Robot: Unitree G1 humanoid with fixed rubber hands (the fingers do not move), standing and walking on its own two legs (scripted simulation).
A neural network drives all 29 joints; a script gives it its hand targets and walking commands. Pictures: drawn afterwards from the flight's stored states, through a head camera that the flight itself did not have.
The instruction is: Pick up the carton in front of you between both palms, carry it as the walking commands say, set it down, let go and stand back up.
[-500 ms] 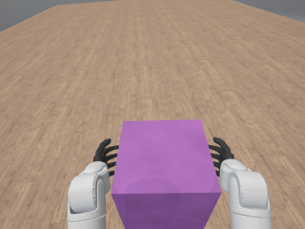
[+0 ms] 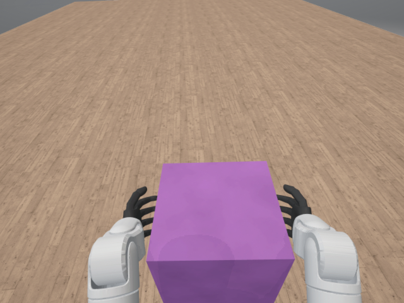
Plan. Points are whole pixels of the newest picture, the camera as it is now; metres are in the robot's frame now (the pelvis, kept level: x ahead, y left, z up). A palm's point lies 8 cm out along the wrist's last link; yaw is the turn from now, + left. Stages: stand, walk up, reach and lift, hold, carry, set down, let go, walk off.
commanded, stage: carry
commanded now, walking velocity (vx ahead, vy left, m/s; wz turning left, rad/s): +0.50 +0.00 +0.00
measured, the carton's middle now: (216, 239) +0.28 +0.00 +0.03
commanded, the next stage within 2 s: none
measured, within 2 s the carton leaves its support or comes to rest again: neither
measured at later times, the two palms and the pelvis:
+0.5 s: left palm (159, 126) +0.58 +0.15 +0.11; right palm (265, 125) +0.58 -0.15 +0.11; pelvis +0.32 +0.00 +0.00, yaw +1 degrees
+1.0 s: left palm (169, 85) +0.87 +0.14 +0.11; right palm (250, 83) +0.86 -0.16 +0.11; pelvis +0.60 +0.00 +0.01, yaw +0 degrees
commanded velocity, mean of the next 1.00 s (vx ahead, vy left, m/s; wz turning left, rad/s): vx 0.29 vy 0.00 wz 0.00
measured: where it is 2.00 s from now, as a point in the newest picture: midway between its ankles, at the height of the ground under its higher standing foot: (213, 261)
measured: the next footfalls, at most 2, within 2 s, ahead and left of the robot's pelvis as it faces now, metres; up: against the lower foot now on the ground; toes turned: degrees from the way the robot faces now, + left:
right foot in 0.52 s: +0.59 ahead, -0.12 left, +0.00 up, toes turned -5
left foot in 0.96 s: +0.73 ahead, +0.09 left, +0.00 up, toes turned -10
